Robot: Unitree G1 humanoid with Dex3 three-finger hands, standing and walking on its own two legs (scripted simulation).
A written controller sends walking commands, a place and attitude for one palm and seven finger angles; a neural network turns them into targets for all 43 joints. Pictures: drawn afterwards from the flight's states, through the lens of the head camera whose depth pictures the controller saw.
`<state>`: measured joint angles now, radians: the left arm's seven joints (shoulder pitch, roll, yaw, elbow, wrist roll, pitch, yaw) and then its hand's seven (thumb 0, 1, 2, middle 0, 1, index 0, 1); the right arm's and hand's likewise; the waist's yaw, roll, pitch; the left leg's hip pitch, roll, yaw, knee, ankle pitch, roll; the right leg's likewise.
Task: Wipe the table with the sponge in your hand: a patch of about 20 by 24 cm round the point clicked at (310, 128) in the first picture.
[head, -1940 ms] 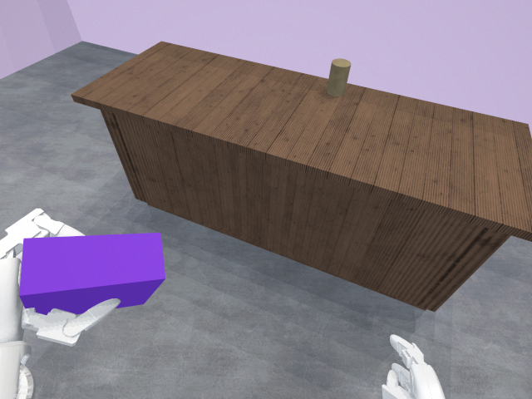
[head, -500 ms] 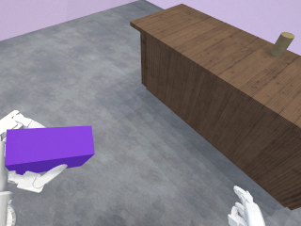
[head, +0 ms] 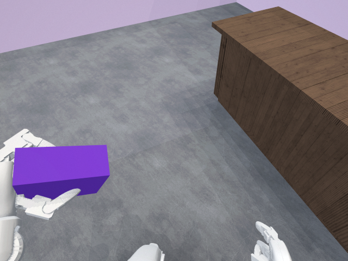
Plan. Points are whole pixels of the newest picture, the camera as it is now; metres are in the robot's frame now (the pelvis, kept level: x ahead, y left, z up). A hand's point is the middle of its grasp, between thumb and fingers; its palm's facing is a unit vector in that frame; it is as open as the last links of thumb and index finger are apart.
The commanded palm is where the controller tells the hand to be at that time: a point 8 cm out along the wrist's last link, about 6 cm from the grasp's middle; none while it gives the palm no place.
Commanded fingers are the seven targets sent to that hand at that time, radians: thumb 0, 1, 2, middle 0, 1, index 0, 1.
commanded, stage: walk around to get in front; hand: left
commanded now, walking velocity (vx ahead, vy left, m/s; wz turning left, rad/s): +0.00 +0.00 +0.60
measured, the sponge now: (76, 173) +0.23 +0.19 +0.15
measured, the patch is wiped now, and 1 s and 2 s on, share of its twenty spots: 0.00 0.00 0.00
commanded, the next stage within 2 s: none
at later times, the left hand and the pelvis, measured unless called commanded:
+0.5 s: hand out of the picture +0.05 +0.28 +0.19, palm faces +0.59 -0.70 -0.41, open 9.7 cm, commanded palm -0.02 +0.31 +0.18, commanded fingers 0.00 0.10 1.30 -1.20 -1.60 -1.20 -1.60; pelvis -0.08 -0.01 +0.01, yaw +18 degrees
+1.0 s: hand out of the picture -0.05 +0.23 +0.19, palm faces +0.76 -0.43 -0.48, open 9.7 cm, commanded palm -0.12 +0.24 +0.18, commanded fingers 0.00 0.10 1.30 -1.20 -1.60 -1.20 -1.60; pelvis -0.09 -0.08 +0.02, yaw +35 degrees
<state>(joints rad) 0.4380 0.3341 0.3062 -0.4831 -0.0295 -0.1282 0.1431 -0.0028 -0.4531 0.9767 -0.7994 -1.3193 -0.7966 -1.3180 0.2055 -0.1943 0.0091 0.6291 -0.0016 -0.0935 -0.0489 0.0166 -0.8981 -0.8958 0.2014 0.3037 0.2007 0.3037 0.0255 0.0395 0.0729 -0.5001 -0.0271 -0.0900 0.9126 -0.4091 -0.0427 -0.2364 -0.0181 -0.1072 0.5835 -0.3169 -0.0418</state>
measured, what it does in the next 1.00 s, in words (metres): walks backwards, turning left: left foot, then right foot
